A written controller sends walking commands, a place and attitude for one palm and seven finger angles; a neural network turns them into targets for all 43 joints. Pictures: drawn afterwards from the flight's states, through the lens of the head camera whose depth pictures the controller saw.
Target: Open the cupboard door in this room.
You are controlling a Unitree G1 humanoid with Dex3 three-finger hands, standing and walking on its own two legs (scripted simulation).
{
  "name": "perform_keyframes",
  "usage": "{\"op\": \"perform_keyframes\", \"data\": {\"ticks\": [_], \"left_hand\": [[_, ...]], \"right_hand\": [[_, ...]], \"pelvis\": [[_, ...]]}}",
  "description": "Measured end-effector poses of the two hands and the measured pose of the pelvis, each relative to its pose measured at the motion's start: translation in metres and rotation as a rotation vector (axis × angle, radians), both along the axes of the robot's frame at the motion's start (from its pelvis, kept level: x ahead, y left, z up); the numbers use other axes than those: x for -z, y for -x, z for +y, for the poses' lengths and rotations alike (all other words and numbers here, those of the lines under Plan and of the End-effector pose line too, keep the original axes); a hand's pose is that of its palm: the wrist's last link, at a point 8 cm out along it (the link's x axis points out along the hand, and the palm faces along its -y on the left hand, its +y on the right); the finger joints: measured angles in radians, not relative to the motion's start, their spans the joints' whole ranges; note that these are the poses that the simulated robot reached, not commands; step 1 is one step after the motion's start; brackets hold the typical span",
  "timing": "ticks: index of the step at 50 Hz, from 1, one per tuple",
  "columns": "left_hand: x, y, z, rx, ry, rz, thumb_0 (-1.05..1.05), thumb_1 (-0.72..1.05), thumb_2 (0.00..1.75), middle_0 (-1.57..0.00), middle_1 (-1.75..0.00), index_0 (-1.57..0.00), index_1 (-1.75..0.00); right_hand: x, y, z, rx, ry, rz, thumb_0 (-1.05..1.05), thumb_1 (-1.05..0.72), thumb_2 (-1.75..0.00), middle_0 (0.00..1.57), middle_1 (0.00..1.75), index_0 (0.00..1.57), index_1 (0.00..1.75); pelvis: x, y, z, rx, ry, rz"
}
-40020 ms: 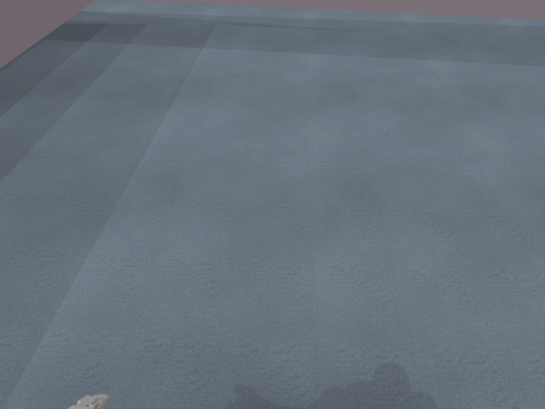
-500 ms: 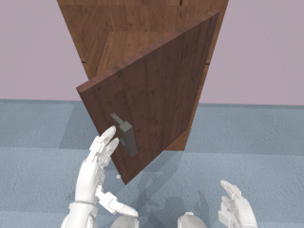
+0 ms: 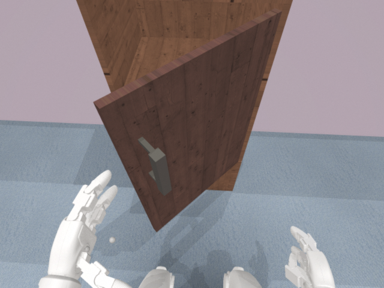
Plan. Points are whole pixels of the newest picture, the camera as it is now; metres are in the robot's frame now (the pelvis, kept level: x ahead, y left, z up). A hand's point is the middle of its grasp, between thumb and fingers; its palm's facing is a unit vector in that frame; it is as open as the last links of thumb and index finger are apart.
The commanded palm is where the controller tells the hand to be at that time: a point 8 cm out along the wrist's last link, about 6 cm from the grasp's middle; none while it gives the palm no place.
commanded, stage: draw the hand back to the body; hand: left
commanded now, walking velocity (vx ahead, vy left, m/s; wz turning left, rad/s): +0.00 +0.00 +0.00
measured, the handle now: (155, 167) +0.33 +0.10 +0.07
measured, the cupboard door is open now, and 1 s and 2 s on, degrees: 46 46 46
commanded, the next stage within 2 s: step back with the hand held close in 1.64 s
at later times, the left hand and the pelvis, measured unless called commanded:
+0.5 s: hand (72, 229) +0.19 +0.19 +0.13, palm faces -0.01 -1.00 -0.07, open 16.3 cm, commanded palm +0.16 +0.25 +0.14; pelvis +0.01 +0.02 +0.03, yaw +0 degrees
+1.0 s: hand out of the picture +0.21 +0.26 +0.20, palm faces +0.36 -0.84 -0.40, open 12.2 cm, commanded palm +0.17 +0.30 +0.22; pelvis +0.03 +0.03 +0.08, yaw -1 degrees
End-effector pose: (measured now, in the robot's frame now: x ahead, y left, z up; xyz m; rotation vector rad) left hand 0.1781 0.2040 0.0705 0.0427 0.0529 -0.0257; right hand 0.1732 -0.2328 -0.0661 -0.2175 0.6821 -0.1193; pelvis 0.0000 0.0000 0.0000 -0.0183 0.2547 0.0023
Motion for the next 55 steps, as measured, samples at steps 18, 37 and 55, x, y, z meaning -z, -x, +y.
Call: {"op": "perform_keyframes", "data": {"ticks": [18, 37, 55], "left_hand": [[-0.043, -0.001, 0.028, -0.023, -0.027, -0.021, -0.01, -0.5, 0.3, -0.15, -0.3, -0.15, -0.3], [-0.103, 0.009, 0.069, -0.247, -0.301, 0.036, -0.01, -0.28, 0.39, -0.16, -0.3, -0.16, -0.3], [-0.169, -0.001, 0.1, -0.418, -0.409, -0.097, 0.0, 0.32, 0.65, -0.19, -0.3, -0.19, -0.3]], "right_hand": [[-0.025, 0.007, 0.027, 0.012, -0.041, -0.031, 0.01, -0.91, -0.9, 0.2, 0.3, 0.2, 0.3], [-0.067, -0.016, 0.041, -0.005, -0.018, -0.095, 0.01, -0.91, -0.9, 0.2, 0.3, 0.2, 0.29], [-0.084, -0.028, 0.043, -0.052, -0.015, -0.06, 0.01, -0.91, -0.9, 0.2, 0.3, 0.2, 0.3]], "pelvis": [[-0.022, -0.002, 0.014, 0.003, 0.013, -0.064], [-0.059, -0.018, 0.024, 0.006, 0.009, -0.182], [-0.09, -0.031, 0.023, 0.015, -0.006, -0.306]]}}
